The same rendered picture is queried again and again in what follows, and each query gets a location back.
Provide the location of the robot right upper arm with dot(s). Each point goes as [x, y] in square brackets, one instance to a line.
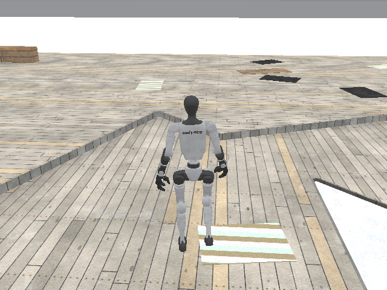
[211, 127]

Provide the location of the robot left thigh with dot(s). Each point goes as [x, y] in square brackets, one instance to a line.
[179, 186]

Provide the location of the robot right forearm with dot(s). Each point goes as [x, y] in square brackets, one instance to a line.
[221, 158]

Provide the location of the robot right shin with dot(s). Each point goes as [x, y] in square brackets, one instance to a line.
[208, 217]

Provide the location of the left robot hand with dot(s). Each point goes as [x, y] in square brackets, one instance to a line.
[159, 182]

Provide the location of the robot left upper arm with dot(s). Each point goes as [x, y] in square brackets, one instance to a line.
[173, 128]

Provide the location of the robot left forearm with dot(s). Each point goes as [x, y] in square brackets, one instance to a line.
[163, 164]

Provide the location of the right robot hand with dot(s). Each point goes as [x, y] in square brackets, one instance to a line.
[219, 169]

